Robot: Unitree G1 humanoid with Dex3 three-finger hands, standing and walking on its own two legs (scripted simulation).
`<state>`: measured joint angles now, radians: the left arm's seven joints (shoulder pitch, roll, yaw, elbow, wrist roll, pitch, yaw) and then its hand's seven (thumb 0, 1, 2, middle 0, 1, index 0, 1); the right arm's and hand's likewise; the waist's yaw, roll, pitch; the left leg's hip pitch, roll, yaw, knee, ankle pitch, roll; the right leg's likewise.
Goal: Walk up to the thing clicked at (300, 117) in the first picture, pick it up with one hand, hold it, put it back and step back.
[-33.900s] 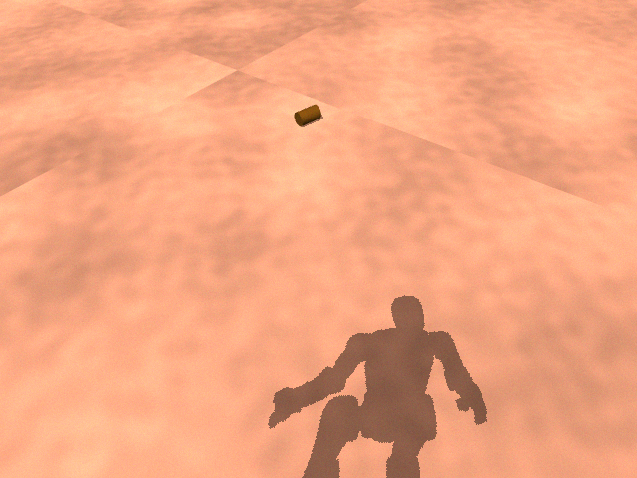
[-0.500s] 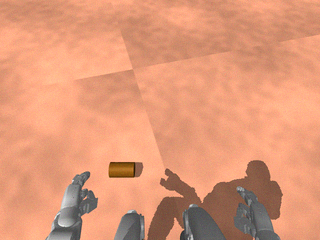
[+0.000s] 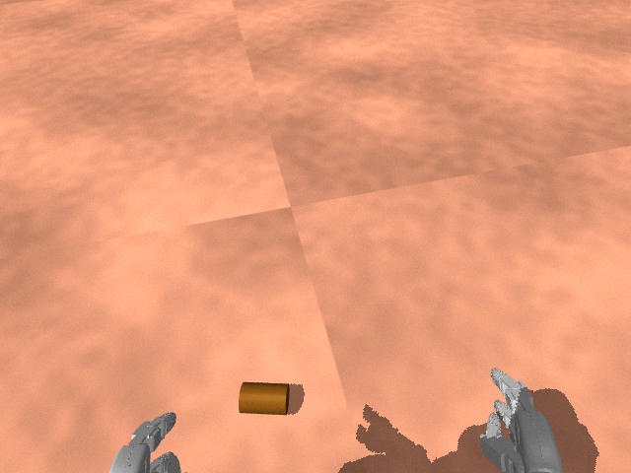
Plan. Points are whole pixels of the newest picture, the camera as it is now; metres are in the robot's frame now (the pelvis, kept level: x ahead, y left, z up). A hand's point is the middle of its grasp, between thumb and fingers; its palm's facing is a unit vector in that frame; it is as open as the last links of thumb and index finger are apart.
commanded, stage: home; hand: left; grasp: from above
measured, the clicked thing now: (264, 398) +0.47 +0.18 -0.68
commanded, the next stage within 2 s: stand in 1.86 s
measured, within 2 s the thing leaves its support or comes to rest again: neither
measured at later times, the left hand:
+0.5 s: hand (186, 472) +0.17 +0.18 -0.05, palm faces +0.04 -0.98 -0.20, open 7.4 cm
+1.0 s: hand out of the picture +0.16 +0.18 -0.05, palm faces +0.05 -0.98 -0.20, open 7.4 cm
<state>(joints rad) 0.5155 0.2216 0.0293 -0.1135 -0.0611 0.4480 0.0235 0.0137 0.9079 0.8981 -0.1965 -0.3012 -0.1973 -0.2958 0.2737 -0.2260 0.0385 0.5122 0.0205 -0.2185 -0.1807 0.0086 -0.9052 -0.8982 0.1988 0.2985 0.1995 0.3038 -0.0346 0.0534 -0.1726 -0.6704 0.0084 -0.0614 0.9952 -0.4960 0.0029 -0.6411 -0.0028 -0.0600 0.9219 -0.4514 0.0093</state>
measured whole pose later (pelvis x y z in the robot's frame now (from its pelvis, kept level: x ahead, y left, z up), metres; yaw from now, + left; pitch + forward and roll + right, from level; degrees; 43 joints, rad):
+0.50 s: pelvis +0.01 +0.00 +0.00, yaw +0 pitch +10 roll -3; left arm 0.50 0.22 0.03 -0.11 -0.05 0.45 0.02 0.01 0.91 0.90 -0.20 -0.30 -0.20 -0.30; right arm 0.30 -0.22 0.04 0.55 0.01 -0.23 -0.18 0.01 -0.90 -0.90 0.20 0.30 0.20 0.30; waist -0.04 0.05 -0.17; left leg -0.67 0.01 -0.06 1.01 -0.51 0.00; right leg -0.64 0.00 -0.05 0.94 -0.47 0.01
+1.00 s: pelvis +0.00 +0.00 +0.00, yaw +0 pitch +10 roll -3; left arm 0.50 0.22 0.03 -0.12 -0.05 0.46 0.01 0.01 0.91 0.90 -0.20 -0.30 -0.20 -0.30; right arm 0.29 -0.22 0.04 0.54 0.02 -0.24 -0.18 0.01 -0.90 -0.90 0.20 0.30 0.20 0.30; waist -0.03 0.05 -0.16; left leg -0.68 0.01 -0.06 1.02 -0.50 0.00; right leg -0.65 0.00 -0.06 0.94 -0.46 0.01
